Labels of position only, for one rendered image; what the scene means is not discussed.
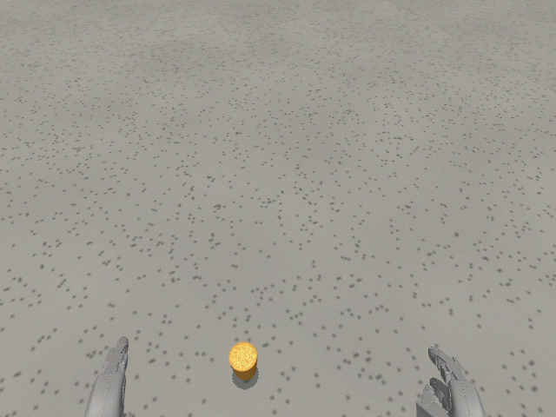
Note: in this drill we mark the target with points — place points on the left robot hand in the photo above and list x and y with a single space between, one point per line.
107 394

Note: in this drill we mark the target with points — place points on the right robot hand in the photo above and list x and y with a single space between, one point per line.
459 398

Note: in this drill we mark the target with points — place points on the cup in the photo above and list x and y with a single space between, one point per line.
243 360

